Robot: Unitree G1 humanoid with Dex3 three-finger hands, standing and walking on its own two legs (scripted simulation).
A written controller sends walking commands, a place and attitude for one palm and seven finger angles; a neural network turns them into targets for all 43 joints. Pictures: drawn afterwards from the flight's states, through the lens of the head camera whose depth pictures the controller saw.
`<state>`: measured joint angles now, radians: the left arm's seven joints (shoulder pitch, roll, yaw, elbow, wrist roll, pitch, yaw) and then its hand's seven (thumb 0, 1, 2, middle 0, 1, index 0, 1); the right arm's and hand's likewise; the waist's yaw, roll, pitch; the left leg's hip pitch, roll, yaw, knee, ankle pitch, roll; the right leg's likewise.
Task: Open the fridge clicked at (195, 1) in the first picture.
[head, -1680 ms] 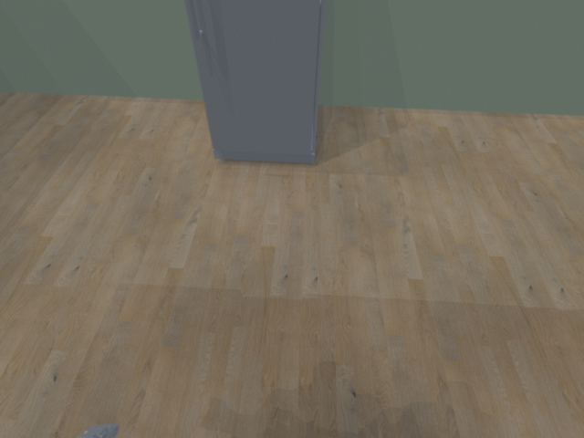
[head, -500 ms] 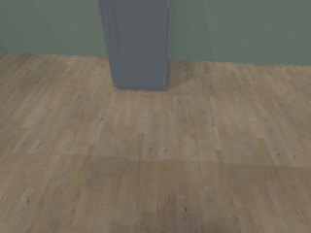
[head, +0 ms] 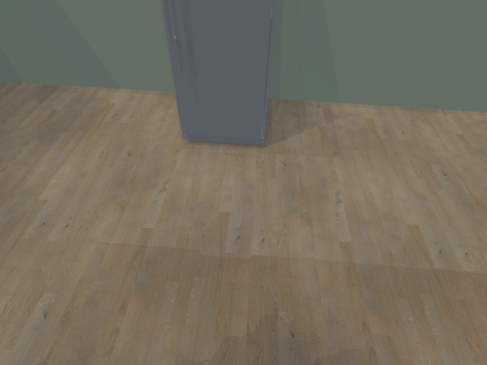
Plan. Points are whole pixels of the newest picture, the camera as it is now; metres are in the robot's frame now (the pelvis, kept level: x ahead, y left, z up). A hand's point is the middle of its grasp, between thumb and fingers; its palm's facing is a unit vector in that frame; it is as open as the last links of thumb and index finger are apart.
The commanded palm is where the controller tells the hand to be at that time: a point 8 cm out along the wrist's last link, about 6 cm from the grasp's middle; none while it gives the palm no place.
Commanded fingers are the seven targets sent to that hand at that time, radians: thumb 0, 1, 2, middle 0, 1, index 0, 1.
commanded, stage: walk to a spot facing it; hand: left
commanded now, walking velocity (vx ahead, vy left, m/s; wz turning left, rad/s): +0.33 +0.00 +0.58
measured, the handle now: (168, 0) +1.54 +0.42 +0.08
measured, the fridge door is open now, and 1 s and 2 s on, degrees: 0 0 0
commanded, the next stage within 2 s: turn to face it in 1.82 s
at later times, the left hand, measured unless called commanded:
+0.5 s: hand out of the picture +0.16 +0.24 -0.17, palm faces +0.20 -0.97 -0.16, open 7.4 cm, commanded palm none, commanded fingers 0.00 0.90 0.90 -0.20 -0.30 -0.20 -0.30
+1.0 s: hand (139, 315) +0.26 +0.24 -0.18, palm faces +0.43 -0.88 -0.19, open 7.3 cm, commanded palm none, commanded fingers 0.00 0.90 0.90 -0.20 -0.30 -0.20 -0.30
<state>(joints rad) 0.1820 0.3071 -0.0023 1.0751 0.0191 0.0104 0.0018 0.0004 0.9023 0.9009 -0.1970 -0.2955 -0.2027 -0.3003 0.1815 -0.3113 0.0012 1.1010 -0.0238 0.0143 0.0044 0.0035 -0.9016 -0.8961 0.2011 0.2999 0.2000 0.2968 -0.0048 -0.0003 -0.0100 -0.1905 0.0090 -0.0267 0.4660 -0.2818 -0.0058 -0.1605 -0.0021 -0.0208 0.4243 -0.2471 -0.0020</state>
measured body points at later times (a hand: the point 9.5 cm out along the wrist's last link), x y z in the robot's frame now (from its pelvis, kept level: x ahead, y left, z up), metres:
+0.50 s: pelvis +0.14 +0.06 +0.00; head +0.15 +0.07 +0.45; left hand +0.14 +0.30 -0.16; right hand +0.10 -0.16 -0.15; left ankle +0.04 +0.13 -0.74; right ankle +0.25 -0.07 -0.69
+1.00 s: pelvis +0.36 +0.08 +0.00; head +0.37 +0.10 +0.45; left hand +0.24 +0.29 -0.16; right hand +0.55 -0.11 -0.14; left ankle +0.41 +0.23 -0.71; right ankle +0.35 -0.04 -0.74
